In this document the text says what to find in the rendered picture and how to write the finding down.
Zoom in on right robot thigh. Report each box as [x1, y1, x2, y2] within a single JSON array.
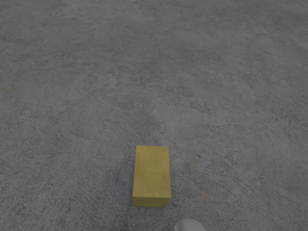
[[173, 218, 207, 231]]

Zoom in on carton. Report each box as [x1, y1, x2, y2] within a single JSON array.
[[133, 145, 171, 208]]

